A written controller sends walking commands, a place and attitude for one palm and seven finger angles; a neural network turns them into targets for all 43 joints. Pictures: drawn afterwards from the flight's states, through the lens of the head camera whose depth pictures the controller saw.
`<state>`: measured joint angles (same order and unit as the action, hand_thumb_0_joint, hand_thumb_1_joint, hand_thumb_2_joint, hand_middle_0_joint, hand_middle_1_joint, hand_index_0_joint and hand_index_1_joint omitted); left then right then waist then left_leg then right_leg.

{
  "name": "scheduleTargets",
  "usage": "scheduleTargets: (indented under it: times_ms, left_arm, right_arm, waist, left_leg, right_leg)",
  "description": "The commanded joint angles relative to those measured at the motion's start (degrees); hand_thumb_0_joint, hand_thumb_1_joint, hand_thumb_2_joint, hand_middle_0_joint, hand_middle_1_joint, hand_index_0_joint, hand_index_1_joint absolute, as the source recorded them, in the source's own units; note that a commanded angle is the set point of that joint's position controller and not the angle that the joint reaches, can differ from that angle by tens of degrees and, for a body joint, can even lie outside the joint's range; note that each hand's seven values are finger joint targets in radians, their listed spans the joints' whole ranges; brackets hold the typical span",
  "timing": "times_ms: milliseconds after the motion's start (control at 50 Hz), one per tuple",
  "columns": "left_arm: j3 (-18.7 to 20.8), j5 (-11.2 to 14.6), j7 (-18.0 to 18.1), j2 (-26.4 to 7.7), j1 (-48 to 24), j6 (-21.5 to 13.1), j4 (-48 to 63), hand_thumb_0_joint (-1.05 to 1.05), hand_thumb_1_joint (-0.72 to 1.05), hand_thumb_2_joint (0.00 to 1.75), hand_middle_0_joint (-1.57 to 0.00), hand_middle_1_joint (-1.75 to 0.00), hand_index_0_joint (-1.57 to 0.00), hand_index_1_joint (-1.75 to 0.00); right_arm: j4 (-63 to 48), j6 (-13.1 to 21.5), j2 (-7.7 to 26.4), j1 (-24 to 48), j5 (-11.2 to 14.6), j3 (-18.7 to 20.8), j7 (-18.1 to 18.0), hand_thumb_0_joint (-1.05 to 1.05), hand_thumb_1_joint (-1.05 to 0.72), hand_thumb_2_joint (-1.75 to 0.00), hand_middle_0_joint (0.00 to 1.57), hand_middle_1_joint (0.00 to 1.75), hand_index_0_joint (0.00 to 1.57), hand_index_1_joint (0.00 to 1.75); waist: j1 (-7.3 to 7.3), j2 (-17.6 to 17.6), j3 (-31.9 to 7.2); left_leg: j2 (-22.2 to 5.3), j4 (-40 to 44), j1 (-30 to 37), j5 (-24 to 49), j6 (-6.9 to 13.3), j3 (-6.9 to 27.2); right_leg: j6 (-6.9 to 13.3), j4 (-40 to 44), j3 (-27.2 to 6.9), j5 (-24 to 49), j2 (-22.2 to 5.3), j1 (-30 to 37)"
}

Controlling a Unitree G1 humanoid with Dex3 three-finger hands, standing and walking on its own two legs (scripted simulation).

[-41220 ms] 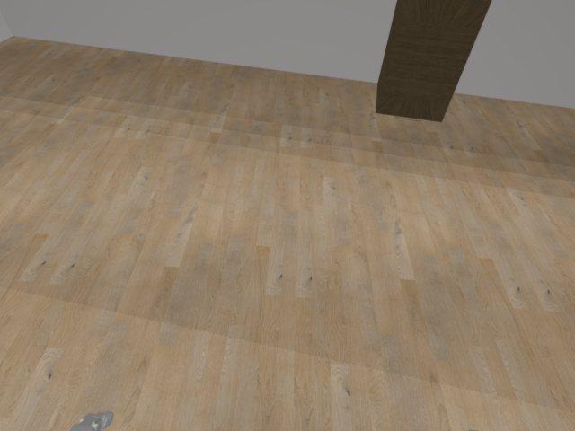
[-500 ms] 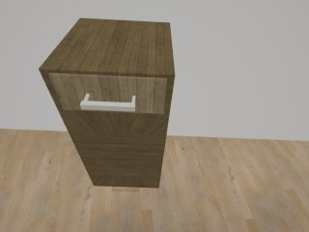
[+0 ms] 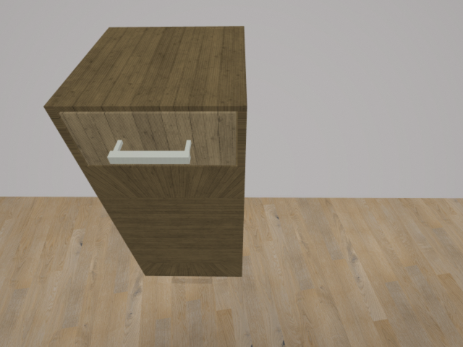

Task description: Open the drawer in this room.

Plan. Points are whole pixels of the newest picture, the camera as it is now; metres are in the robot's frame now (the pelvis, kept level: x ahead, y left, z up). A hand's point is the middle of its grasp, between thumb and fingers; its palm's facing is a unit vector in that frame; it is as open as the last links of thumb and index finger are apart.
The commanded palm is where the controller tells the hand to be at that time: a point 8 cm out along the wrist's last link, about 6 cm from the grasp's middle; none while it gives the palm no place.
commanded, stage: look again from close up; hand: left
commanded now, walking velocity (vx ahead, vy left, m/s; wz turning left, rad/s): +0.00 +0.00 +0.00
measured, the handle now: (151, 150) +0.52 +0.22 +0.04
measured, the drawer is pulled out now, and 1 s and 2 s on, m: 0.00 0.00 0.00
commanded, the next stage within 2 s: raise the hand with hooked fingers in 0.02 s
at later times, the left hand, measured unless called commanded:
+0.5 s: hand (141, 330) +0.16 +0.17 -0.04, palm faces -0.08 -0.29 -0.95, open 8.3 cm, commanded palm +0.14 +0.20 +0.00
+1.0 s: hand (115, 281) +0.22 +0.21 +0.03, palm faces -0.05 -0.13 -0.99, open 11.3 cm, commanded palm +0.20 +0.21 +0.10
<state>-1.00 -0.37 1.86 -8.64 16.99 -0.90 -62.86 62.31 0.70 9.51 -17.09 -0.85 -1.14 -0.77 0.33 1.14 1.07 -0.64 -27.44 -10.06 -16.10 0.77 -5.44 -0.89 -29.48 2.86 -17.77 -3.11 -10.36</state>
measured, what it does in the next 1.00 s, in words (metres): stands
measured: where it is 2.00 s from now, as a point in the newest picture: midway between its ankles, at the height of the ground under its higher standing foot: outside the picture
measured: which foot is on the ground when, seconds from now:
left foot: down 0.00-1.00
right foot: down 0.00-1.00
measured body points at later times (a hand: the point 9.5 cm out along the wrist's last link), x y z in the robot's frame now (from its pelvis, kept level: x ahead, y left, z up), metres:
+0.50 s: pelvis -0.02 -0.04 -0.02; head +0.00 -0.06 +0.43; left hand +0.16 +0.18 +0.01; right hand +0.21 -0.29 -0.09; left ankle -0.01 +0.11 -0.74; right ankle -0.02 -0.13 -0.74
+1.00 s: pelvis -0.01 -0.03 -0.01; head +0.00 -0.07 +0.43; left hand +0.21 +0.21 +0.08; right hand +0.16 -0.25 -0.13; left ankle -0.01 +0.11 -0.74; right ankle -0.02 -0.13 -0.74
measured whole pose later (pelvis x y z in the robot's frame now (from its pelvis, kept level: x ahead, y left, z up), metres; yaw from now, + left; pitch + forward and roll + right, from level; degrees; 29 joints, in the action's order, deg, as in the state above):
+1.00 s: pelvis -0.01 -0.03 -0.01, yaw -1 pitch +3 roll +2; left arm -1.9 -52.9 9.5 -24.2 16.9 3.3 5.3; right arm 34.6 -5.0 13.5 -9.5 -2.0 -1.1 -0.9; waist -3.1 3.4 -2.6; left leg -2.3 -35.1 -20.3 -18.0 -1.4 -4.0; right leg 1.6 -39.2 2.1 -20.8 -1.2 -21.9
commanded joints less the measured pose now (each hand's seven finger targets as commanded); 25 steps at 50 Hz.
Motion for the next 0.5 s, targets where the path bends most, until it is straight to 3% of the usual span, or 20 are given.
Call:
scheduleTargets:
  times_ms: [0, 80, 100, 120, 140, 160, 180, 200, 220, 260, 300, 340, 360, 400, 420, 460, 480]
  left_arm:
    - [1.15, -0.17, 0.2, -5.67, 3.67, -0.63, 1.47, 0.0, 0.9, 0.9, -0.2, -0.3, -0.2, -0.3]
    - [1.18, -0.1, 0.24, -5.57, 3.59, -0.79, 0.99, 0.0, 0.9, 0.9, -0.2, -0.3, -0.2, -0.3]
    - [1.68, -0.76, 2.48, -7.68, 7.21, -1.44, -0.56, 0.0, 0.9, 0.9, -0.2, -0.3, -0.2, -0.3]
    - [1.3, -10.38, 2.99, -25.52, -38.67, -11.75, 84.04, 0.0, 0.88, 0.89, -0.2, -0.32, -0.2, -0.32]
    - [3.25, -11.19, 7.31, -21.56, -11.53, -7.03, 68.21, 0.0, 0.85, 0.88, -0.2, -0.33, -0.2, -0.33]
    - [2.15, -8.05, 10.63, -16.56, -8.74, -3.21, 66.8, 0.0, 0.83, 0.87, -0.21, -0.34, -0.21, -0.34]
    - [-3.8, -10.02, 11.18, -4.68, 7.83, 2.88, 57.06, 0.0, 0.81, 0.86, -0.21, -0.36, -0.21, -0.36]
    - [-5.5, -12.71, 11.33, -5.88, -0.94, 2.93, 68.7, 0.0, 0.78, 0.85, -0.21, -0.37, -0.21, -0.37]
    - [-3.12, -18.45, 12.72, -10.08, 0.47, 2.46, 69.62, 0.0, 0.76, 0.84, -0.21, -0.39, -0.21, -0.39]
    - [-2.11, -28.41, 15.58, -11.43, 5.69, 3.08, 65.05, 0.0, 0.71, 0.82, -0.21, -0.42, -0.21, -0.42]
    - [-2.96, -37.98, 17.11, -9.28, 16.19, 3.65, 59.01, 0.0, 0.67, 0.8, -0.22, -0.45, -0.22, -0.45]
    - [-3.85, -45.75, 17.73, -7.93, 24.3, 3.0, 55.63, 0.0, 0.62, 0.78, -0.22, -0.48, -0.22, -0.48]
    - [-2.06, -48.92, 17.68, -9.33, 26.69, 2.17, 56.2, 0.0, 0.6, 0.77, -0.22, -0.5, -0.22, -0.5]
    - [-0.87, -53.93, 18.41, -12.77, 21.54, 0.48, 63.32, 0.0, 0.55, 0.75, -0.22, -0.53, -0.22, -0.53]
    - [0.91, -55.77, 19.08, -14.58, 20.06, -0.04, 64.61, 0.0, 0.53, 0.74, -0.23, -0.54, -0.23, -0.54]
    - [4.7, -59.31, 21.08, -19.64, 13.29, -1.05, 71.74, 0.0, 0.48, 0.72, -0.23, -0.57, -0.23, -0.57]
    - [5.85, -60.65, 22.59, -21.42, 8.44, -1.12, 75.35, 0.0, 0.46, 0.71, -0.23, -0.58, -0.23, -0.58]
  right_arm:
    - [-0.74, 0.99, 4.49, -2.95, 0.1, 0.75, -0.53, 0.0, -0.9, -0.9, 0.2, 0.3, 0.2, 0.3]
    - [0.16, 0.93, 4.22, -2.74, 0.1, 0.71, -0.71, 0.0, -0.9, -0.9, 0.2, 0.3, 0.2, 0.3]
    - [-4.11, 1.1, 6.44, 3.07, 0.75, 1.78, -0.3, 0.0, -0.9, -0.9, 0.2, 0.3, 0.2, 0.3]
    - [-22.0, 9.61, 15.03, 2.77, 3.37, 2.0, -3.32, 0.0, -0.9, -0.9, 0.2, 0.3, 0.2, 0.3]
    - [-19.6, 15.04, 10.33, 7.14, 2.49, 2.19, -5.53, 0.0, -0.9, -0.9, 0.2, 0.3, 0.2, 0.3]
    - [-15.97, 16.75, 10.2, 6.4, 3.26, 3.42, -5.8, 0.0, -0.9, -0.9, 0.2, 0.3, 0.2, 0.3]
    - [-16.58, 16.83, 7.17, 6.11, 4.21, 3.06, -5.84, 0.0, -0.9, -0.9, 0.2, 0.3, 0.2, 0.3]
    - [-21.68, 17.56, 8.74, 9.25, 3.98, 2.88, -5.14, 0.0, -0.9, -0.9, 0.2, 0.3, 0.2, 0.3]
    - [-22.34, 17.46, 10.93, 9.68, 2.65, 3.46, -5.05, 0.0, -0.9, -0.9, 0.2, 0.3, 0.2, 0.3]
    - [-26.22, 15.4, 11.3, 10.22, 0.53, 3.64, -4.02, 0.0, -0.9, -0.9, 0.2, 0.3, 0.2, 0.3]
    - [-30.12, 12.25, 10.97, 11.32, -0.79, 5.1, -2.54, 0.0, -0.9, -0.9, 0.2, 0.3, 0.2, 0.3]
    - [-32.63, 7.95, 10.88, 13.46, -1.59, 5.73, -0.66, 0.0, -0.9, -0.9, 0.2, 0.3, 0.2, 0.3]
    - [-33.62, 5.76, 10.63, 14.4, -1.31, 5.86, 0.68, 0.0, -0.9, -0.9, 0.2, 0.3, 0.2, 0.3]
    - [-36.73, 2.68, 10.52, 17.64, -1.28, 5.16, 2.27, 0.0, -0.9, -0.9, 0.2, 0.3, 0.2, 0.3]
    - [-37.57, 1.82, 10.14, 18.04, -1.13, 4.9, 2.61, 0.0, -0.9, -0.9, 0.2, 0.3, 0.2, 0.3]
    - [-38.65, 0.44, 9.8, 18.29, -1.85, 4.98, 2.81, 0.0, -0.9, -0.9, 0.2, 0.3, 0.2, 0.3]
    - [-39.58, -0.19, 9.69, 18.44, -2.48, 5.08, 2.7, 0.0, -0.9, -0.9, 0.2, 0.3, 0.2, 0.3]
  waist:
    - [-0.59, -2.41, 2.66]
    - [-0.5, -1.91, 2.04]
    - [-2.61, -11.66, 5.1]
    - [2.61, 9.15, -24.04]
    - [-2.36, 18.83, -20.5]
    - [-1.11, 16.95, -15.47]
    - [-0.62, 10.71, -11.88]
    - [-0.77, 8.39, -5.37]
    - [0.17, 5.13, -7.9]
    - [-0.19, -4.53, -4.5]
    - [-3.74, -13.86, -3.1]
    - [-6.52, -17.82, -1.89]
    - [-8.73, -16.87, -4.11]
    - [-9.46, -13.98, -7.73]
    - [-9.63, -13.19, -9.0]
    - [-9.32, -6.74, -12.4]
    - [-8.44, -2.9, -14.4]
  left_leg:
    - [-4.69, 5.85, -1.94, 9.17, 1.57, 5.45]
    - [-4.82, 5.41, -0.68, 10.89, 1.14, 4.95]
    - [-5.94, -6.92, -7.24, 10.81, -0.88, 4.18]
    - [0.24, 2.37, 9.86, 21.64, 2.33, 2.96]
    - [-1.77, 2.51, 13.59, 32.34, 1.89, 3.56]
    - [-2.05, 1.61, 7.89, 25.66, -0.19, 3.29]
    - [-2.8, 2.25, 3.44, 23.38, 0.48, 3.62]
    - [-1.77, 1.7, -0.6, 18.96, 0.21, 4.94]
    - [-1.08, -0.28, -1.3, 16.52, 0.7, 4.65]
    - [1.06, -3.6, -7.45, 11.84, 1.13, 4.84]
    - [1.83, -5.58, -13.59, 7.9, 0.41, 3.89]
    - [2.32, -6.44, -18.32, 5.98, -0.1, 3.15]
    - [2.48, -6.58, -19.35, 7.42, -0.34, 2.7]
    - [3.02, -7.85, -20.76, 8.25, -0.32, 1.79]
    - [3.25, -8.21, -20.99, 7.74, -0.12, 1.53]
    - [3.98, -9.75, -19.98, 6.81, 0.19, 1.26]
    - [4.25, -10.6, -18.4, 6.16, 0.43, 1.09]
  right_leg:
    - [2.69, 5.76, -3.81, 10.57, -3.35, -0.67]
    - [2.83, 6.02, -4.01, 14.2, -3.48, -0.13]
    - [1.39, 7.1, -7.84, 37.37, -6.99, -1.24]
    - [3.57, 0.2, -9.0, 31.25, 0.32, 1.64]
    - [4.3, -2.52, -3.7, 16.69, 1.36, -1.73]
    - [3.38, -2.13, -1.07, 8.54, 2.07, -5.68]
    - [2.72, -2.0, -0.37, 7.4, 2.25, -6.91]
    - [2.91, -1.05, -0.21, 9.62, 1.95, -8.27]
    - [3.12, -0.99, -0.67, 9.26, 2.54, -10.48]
    - [3.23, -1.3, -0.68, 4.69, 3.44, -15.58]
    - [2.91, -1.62, -1.35, -1.69, 3.56, -17.23]
    - [3.51, -1.97, -4.9, 0.75, 3.3, -15.66]
    - [4.07, -2.87, -6.58, 5.01, 2.89, -12.7]
    - [4.3, -5.66, -7.82, 10.76, 2.21, -10.66]
    - [4.17, -6.15, -8.14, 10.75, 2.14, -9.88]
    - [4.08, -6.78, -9.99, 10.36, 2.32, -10.05]
    - [4.11, -6.82, -10.98, 9.21, 2.38, -11.54]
